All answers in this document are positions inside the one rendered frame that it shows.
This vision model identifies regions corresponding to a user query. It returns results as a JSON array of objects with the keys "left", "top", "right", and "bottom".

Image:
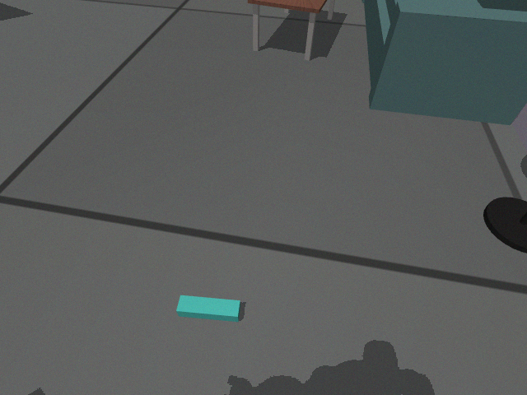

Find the floor lamp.
[{"left": 483, "top": 197, "right": 527, "bottom": 253}]

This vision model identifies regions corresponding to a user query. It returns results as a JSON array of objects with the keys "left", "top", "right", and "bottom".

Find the carton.
[{"left": 176, "top": 295, "right": 240, "bottom": 322}]

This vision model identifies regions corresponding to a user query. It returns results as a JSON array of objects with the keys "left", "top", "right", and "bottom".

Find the coffee table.
[{"left": 248, "top": 0, "right": 335, "bottom": 61}]

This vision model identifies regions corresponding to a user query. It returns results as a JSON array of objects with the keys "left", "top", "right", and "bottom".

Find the sofa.
[{"left": 362, "top": 0, "right": 527, "bottom": 125}]

